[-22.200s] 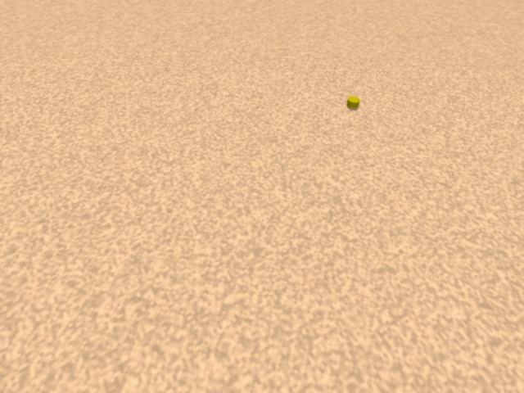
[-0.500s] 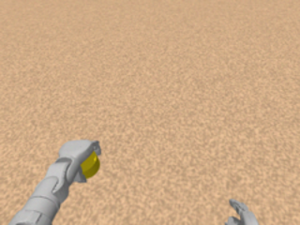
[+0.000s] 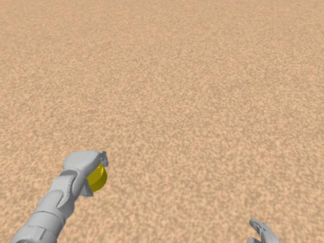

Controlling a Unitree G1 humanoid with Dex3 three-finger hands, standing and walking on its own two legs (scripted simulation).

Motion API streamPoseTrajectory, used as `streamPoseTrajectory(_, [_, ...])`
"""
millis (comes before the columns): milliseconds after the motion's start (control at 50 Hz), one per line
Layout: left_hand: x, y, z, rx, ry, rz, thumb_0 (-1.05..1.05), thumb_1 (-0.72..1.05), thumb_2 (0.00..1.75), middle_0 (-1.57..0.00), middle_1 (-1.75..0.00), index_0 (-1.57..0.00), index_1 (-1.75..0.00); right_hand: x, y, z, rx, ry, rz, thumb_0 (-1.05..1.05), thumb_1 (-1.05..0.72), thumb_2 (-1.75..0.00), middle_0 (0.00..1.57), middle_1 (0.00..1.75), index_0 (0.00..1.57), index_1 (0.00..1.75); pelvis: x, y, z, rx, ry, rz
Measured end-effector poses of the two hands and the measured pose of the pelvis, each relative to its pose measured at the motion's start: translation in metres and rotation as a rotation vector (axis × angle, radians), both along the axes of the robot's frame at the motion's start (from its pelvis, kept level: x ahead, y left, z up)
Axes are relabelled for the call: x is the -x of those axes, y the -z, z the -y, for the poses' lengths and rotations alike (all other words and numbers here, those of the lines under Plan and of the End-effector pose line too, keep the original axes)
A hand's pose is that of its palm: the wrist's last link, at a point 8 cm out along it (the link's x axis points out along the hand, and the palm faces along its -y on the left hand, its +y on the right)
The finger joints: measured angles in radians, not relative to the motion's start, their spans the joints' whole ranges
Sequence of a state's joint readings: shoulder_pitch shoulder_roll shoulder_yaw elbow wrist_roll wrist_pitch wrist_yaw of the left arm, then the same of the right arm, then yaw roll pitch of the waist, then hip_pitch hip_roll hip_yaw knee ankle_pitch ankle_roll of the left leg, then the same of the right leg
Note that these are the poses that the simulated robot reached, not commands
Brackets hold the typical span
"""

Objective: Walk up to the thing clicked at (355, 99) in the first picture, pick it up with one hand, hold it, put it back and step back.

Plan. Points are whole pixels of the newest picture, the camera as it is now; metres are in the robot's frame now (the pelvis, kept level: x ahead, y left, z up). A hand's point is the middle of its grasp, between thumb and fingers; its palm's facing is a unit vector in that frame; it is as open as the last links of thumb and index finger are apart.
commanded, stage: crouch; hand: left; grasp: from above
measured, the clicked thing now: (91, 175) +0.31 +0.22 -0.06
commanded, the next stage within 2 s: lower in 2.00 s
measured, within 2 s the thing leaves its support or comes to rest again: neither
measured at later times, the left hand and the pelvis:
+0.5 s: hand (98, 192) +0.31 +0.23 -0.17, palm faces -0.43 +0.02 -0.90, open 10.2 cm; pelvis -0.03 +0.00 -0.07, yaw +1 degrees
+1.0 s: hand (114, 206) +0.34 +0.24 -0.42, palm faces -0.46 -0.02 -0.89, open 10.2 cm; pelvis -0.08 +0.01 -0.27, yaw +0 degrees
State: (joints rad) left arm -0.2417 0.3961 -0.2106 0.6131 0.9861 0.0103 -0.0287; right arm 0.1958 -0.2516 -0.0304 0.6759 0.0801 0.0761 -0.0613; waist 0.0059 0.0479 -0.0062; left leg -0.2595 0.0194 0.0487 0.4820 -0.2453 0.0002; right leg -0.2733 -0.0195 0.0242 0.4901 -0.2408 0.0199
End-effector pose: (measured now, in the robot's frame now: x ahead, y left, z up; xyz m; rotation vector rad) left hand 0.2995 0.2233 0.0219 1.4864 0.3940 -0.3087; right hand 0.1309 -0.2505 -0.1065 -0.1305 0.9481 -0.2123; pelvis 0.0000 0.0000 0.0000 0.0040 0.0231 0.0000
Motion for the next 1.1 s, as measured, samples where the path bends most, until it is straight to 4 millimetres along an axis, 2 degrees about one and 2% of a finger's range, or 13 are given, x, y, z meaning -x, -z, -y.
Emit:
streamPoseTrajectory(100, [-0.002, 0.001, -0.002, -0.007, -0.010, 0.009, 0.01, -0.01, 0.58, -0.56, -0.73, -0.60, -0.69, 0.000, 0.000, 0.001, -0.002, 0.004, -0.005, 0.01, -0.90, -0.90, 0.20, 0.30, 0.20, 0.30, -0.001, 0.000, 0.000, 0.000, -0.001, -0.004])
streamPoseTrajectory(180, [0.001, 0.014, -0.001, -0.005, -0.010, -0.007, 0.01, -0.01, 0.57, -0.57, -0.72, -0.60, -0.69, 0.001, 0.001, 0.001, -0.001, 0.004, -0.014, 0.01, -0.90, -0.90, 0.20, 0.30, 0.20, 0.30, -0.001, 0.001, -0.001, 0.000, -0.005, -0.014])
streamPoseTrajectory(280, [0.008, 0.045, 0.000, -0.015, -0.003, -0.033, 0.01, -0.01, 0.56, -0.58, -0.71, -0.61, -0.68, 0.008, 0.006, 0.003, 0.017, -0.013, -0.050, 0.01, -0.90, -0.90, 0.20, 0.30, 0.20, 0.30, 0.003, 0.007, 0.000, 0.002, -0.013, -0.051])
streamPoseTrajectory(380, [0.004, 0.082, -0.003, -0.050, 0.012, -0.027, 0.01, -0.01, 0.54, -0.58, -0.70, -0.62, -0.67, 0.025, 0.024, 0.011, 0.051, -0.027, -0.111, 0.01, -0.90, -0.90, 0.20, 0.30, 0.20, 0.30, 0.013, 0.026, 0.001, 0.011, -0.023, -0.136])
streamPoseTrajectory(480, [-0.009, 0.126, -0.006, -0.078, 0.028, 0.004, 0.01, -0.01, 0.54, -0.59, -0.70, -0.63, -0.67, 0.052, 0.058, 0.022, 0.093, -0.017, -0.176, 0.01, -0.90, -0.90, 0.20, 0.29, 0.20, 0.30, 0.025, 0.060, -0.001, 0.024, -0.026, -0.244])
streamPoseTrajectory(600, [-0.027, 0.191, -0.008, -0.091, 0.033, 0.017, 0.01, -0.01, 0.54, -0.58, -0.70, -0.62, -0.67, 0.094, 0.110, 0.028, 0.137, 0.017, -0.257, 0.01, -0.90, -0.90, 0.20, 0.29, 0.20, 0.30, 0.041, 0.114, -0.005, 0.039, -0.023, -0.372])
streamPoseTrajectory(720, [-0.041, 0.254, -0.009, -0.090, 0.021, 0.031, 0.00, -0.01, 0.54, -0.59, -0.70, -0.63, -0.67, 0.133, 0.170, 0.023, 0.146, 0.049, -0.339, 0.01, -0.90, -0.90, 0.20, 0.29, 0.20, 0.30, 0.056, 0.170, -0.011, 0.052, -0.020, -0.471])
streamPoseTrajectory(800, [-0.045, 0.293, -0.010, -0.089, 0.004, 0.018, 0.00, -0.02, 0.54, -0.60, -0.69, -0.64, -0.66, 0.151, 0.208, 0.014, 0.126, 0.051, -0.382, 0.01, -0.90, -0.90, 0.20, 0.29, 0.20, 0.30, 0.065, 0.202, -0.013, 0.056, -0.017, -0.516])
streamPoseTrajectory(920, [-0.045, 0.352, -0.012, -0.074, -0.004, -0.032, 0.00, -0.03, 0.55, -0.60, -0.69, -0.65, -0.66, 0.160, 0.256, 0.003, 0.098, 0.025, -0.404, 0.01, -0.90, -0.90, 0.20, 0.29, 0.20, 0.30, 0.073, 0.245, -0.013, 0.062, -0.018, -0.569])
streamPoseTrajectory(1100, [-0.053, 0.426, -0.016, -0.044, 0.019, -0.016, 0.00, -0.04, 0.55, -0.62, -0.68, -0.66, -0.65, 0.149, 0.306, 0.009, 0.121, -0.054, -0.411, 0.01, -0.90, -0.90, 0.20, 0.29, 0.20, 0.30, 0.076, 0.301, -0.007, 0.080, -0.023, -0.623])
